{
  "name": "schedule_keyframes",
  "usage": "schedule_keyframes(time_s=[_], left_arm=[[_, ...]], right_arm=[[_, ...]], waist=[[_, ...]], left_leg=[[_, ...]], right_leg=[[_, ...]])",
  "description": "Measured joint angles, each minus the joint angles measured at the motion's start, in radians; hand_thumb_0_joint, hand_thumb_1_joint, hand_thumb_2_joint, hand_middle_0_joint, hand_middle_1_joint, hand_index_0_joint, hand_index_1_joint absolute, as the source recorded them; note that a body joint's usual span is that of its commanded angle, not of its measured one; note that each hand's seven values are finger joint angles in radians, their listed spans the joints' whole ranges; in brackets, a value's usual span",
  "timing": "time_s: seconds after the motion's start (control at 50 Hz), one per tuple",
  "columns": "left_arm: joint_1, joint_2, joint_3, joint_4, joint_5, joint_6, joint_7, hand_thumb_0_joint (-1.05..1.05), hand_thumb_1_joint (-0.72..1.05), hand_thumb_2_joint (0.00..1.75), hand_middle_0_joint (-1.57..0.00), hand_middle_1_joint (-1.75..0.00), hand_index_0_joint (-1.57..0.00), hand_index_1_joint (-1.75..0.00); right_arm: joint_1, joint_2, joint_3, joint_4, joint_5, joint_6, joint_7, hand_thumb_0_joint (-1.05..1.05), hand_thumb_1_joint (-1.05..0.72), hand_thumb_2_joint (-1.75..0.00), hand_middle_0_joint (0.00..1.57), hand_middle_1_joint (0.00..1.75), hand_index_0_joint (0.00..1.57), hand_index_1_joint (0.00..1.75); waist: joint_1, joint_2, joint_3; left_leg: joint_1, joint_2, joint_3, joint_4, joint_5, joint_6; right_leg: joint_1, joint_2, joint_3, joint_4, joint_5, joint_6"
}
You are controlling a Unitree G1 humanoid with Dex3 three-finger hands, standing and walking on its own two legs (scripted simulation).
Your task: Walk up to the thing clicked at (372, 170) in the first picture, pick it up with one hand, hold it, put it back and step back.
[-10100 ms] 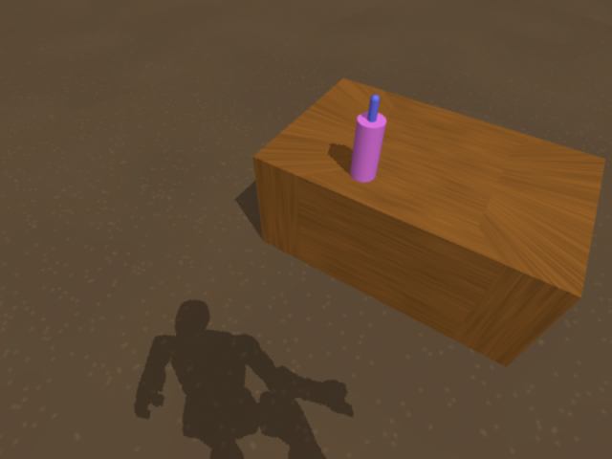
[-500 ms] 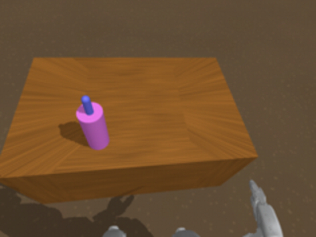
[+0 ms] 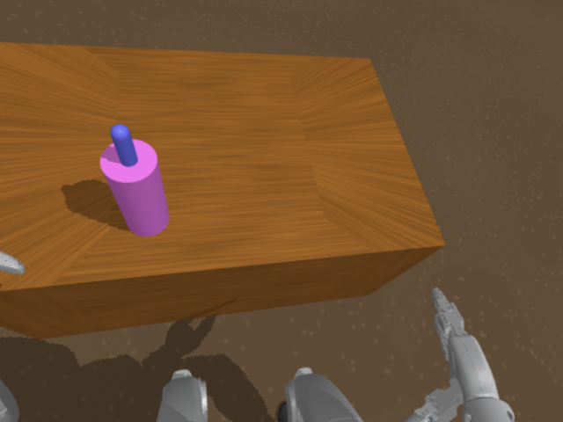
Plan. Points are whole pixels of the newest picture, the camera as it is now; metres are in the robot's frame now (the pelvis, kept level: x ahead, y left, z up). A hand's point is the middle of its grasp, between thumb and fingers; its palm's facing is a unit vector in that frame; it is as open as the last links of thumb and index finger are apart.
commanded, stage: approach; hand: left
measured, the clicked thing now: (136, 181) +0.52 +0.19 -0.10
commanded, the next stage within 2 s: close in in 0.22 s
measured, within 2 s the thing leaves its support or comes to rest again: neither
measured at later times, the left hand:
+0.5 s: hand (109, 232) +0.46 +0.24 -0.18, palm faces +0.14 -0.99 +0.06, open 17.7 cm
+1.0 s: hand (135, 221) +0.47 +0.19 -0.16, palm faces +0.17 -0.98 +0.03, open 17.7 cm
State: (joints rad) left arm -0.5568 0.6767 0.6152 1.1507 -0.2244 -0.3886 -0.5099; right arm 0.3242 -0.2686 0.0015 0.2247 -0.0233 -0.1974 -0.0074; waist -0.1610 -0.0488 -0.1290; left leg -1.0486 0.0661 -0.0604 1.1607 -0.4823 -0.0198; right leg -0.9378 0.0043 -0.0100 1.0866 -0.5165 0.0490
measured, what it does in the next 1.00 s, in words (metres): lowers itself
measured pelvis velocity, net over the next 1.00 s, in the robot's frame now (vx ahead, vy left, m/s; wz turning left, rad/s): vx -0.03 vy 0.00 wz -0.05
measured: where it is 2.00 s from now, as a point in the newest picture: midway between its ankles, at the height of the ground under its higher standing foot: outside the picture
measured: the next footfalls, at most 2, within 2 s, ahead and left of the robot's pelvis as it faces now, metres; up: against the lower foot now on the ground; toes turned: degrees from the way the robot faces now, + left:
none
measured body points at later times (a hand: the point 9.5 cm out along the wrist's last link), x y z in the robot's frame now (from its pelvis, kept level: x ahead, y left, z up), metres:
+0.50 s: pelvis -0.04 -0.01 -0.12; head +0.17 +0.08 +0.27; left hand +0.45 +0.29 -0.18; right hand +0.14 -0.27 -0.02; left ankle +0.03 +0.12 -0.65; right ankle +0.00 -0.16 -0.65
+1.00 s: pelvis -0.03 +0.00 -0.11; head +0.16 +0.08 +0.30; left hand +0.46 +0.25 -0.16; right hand +0.14 -0.25 +0.01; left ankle +0.03 +0.12 -0.65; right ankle +0.00 -0.16 -0.65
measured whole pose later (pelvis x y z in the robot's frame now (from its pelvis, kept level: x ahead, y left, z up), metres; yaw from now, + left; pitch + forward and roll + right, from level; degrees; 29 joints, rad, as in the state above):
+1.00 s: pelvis -0.03 +0.00 -0.11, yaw -3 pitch +32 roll -6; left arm -0.66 0.53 0.54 1.07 -0.03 -0.59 -0.06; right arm 0.48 -0.31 -0.11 -0.43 -0.06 -0.06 0.10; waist -0.36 -0.04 -0.17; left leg -1.57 0.07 -0.11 1.61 -0.59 -0.03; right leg -1.45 0.03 -0.02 1.54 -0.64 0.06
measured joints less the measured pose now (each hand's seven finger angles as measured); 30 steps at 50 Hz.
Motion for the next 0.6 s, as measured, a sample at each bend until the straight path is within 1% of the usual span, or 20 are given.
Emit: schedule_keyframes(time_s=[0.06, 0.16, 0.2, 0.26, 0.32, 0.4, 0.46, 0.5, 0.54, 0.6], left_arm=[[-0.022, -0.003, 0.029, 0.036, 0.015, -0.066, 0.026, -0.01, -0.6, 0.02, -0.05, -0.05, -0.05, -0.05], [-0.055, 0.028, 0.071, 0.055, 0.061, -0.162, 0.084, -0.01, -0.6, 0.03, -0.06, -0.07, -0.05, -0.07], [-0.07, 0.047, 0.075, 0.061, 0.078, -0.189, 0.101, -0.01, -0.6, 0.04, -0.06, -0.07, -0.05, -0.07], [-0.096, 0.066, 0.063, 0.071, 0.094, -0.214, 0.117, -0.01, -0.61, 0.04, -0.06, -0.07, -0.05, -0.08], [-0.116, 0.074, 0.045, 0.092, 0.107, -0.23, 0.13, -0.01, -0.61, 0.04, -0.06, -0.07, -0.05, -0.08], [-0.129, 0.07, 0.033, 0.103, 0.129, -0.24, 0.15, -0.01, -0.6, 0.04, -0.06, -0.06, -0.05, -0.07], [-0.131, 0.06, 0.045, 0.085, 0.138, -0.241, 0.177, -0.01, -0.6, 0.05, -0.05, -0.07, -0.05, -0.07], [-0.128, 0.044, 0.06, 0.051, 0.137, -0.253, 0.202, -0.01, -0.6, 0.05, -0.05, -0.07, -0.05, -0.06], [-0.125, 0.034, 0.062, 0.011, 0.143, -0.249, 0.229, -0.01, -0.6, 0.05, -0.05, -0.07, -0.06, -0.06], [-0.123, 0.025, 0.029, -0.032, 0.16, -0.222, 0.261, -0.01, -0.6, 0.04, -0.05, -0.07, -0.06, -0.06]], right_arm=[[-0.008, -0.012, -0.017, -0.042, -0.012, 0.002, 0.007, -0.01, 0.53, -0.05, 0.06, 0.05, 0.06, 0.05], [0.0, -0.031, -0.043, -0.115, -0.038, 0.006, 0.021, -0.01, 0.53, -0.05, 0.06, 0.05, 0.06, 0.05], [0.005, -0.033, -0.045, -0.144, -0.05, 0.009, 0.027, -0.01, 0.52, -0.05, 0.06, 0.05, 0.06, 0.05], [0.009, -0.032, -0.042, -0.19, -0.064, 0.014, 0.036, -0.01, 0.52, -0.05, 0.06, 0.05, 0.06, 0.05], [0.007, -0.029, -0.038, -0.242, -0.07, 0.016, 0.046, -0.01, 0.51, -0.05, 0.06, 0.05, 0.06, 0.05], [0.015, -0.035, -0.047, -0.344, -0.069, 0.023, 0.06, -0.01, 0.51, -0.05, 0.06, 0.05, 0.06, 0.05], [0.04, -0.043, -0.063, -0.433, -0.064, 0.027, 0.072, -0.01, 0.52, -0.05, 0.06, 0.05, 0.06, 0.05], [0.066, -0.049, -0.077, -0.484, -0.061, 0.032, 0.079, -0.01, 0.52, -0.05, 0.06, 0.05, 0.06, 0.05], [0.093, -0.052, -0.087, -0.526, -0.058, 0.043, 0.085, -0.01, 0.52, -0.05, 0.06, 0.05, 0.06, 0.05], [0.127, -0.056, -0.095, -0.572, -0.055, 0.061, 0.091, -0.01, 0.52, -0.05, 0.06, 0.05, 0.06, 0.05]], waist=[[-0.039, -0.016, 0.014], [-0.098, -0.037, 0.028], [-0.117, -0.04, 0.025], [-0.14, -0.035, 0.006], [-0.161, -0.024, -0.014], [-0.186, -0.012, -0.026], [-0.204, -0.014, -0.022], [-0.214, -0.019, -0.02], [-0.221, -0.025, -0.021], [-0.23, -0.029, -0.03]], left_leg=[[-0.075, 0.005, -0.008, 0.06, -0.012, -0.002], [-0.229, 0.011, -0.028, 0.173, -0.033, -0.008], [-0.294, 0.012, -0.037, 0.22, -0.042, -0.011], [-0.387, 0.012, -0.051, 0.288, -0.055, -0.015], [-0.467, 0.012, -0.061, 0.353, -0.071, -0.016], [-0.544, 0.012, -0.068, 0.431, -0.091, -0.017], [-0.579, 0.013, -0.072, 0.473, -0.102, -0.018], [-0.595, 0.013, -0.074, 0.491, -0.106, -0.019], [-0.605, 0.012, -0.075, 0.501, -0.108, -0.021], [-0.607, 0.009, -0.078, 0.504, -0.108, -0.023]], right_leg=[[-0.075, 0.007, -0.003, 0.06, -0.013, -0.001], [-0.224, 0.018, -0.014, 0.174, -0.037, -0.005], [-0.286, 0.021, -0.02, 0.22, -0.048, -0.006], [-0.376, 0.025, -0.028, 0.288, -0.064, -0.009], [-0.453, 0.028, -0.033, 0.352, -0.081, -0.01], [-0.529, 0.032, -0.033, 0.43, -0.104, -0.007], [-0.566, 0.035, -0.033, 0.475, -0.116, -0.004], [-0.582, 0.035, -0.034, 0.495, -0.121, -0.004], [-0.592, 0.036, -0.034, 0.507, -0.124, -0.004], [-0.593, 0.033, -0.037, 0.511, -0.127, -0.006]])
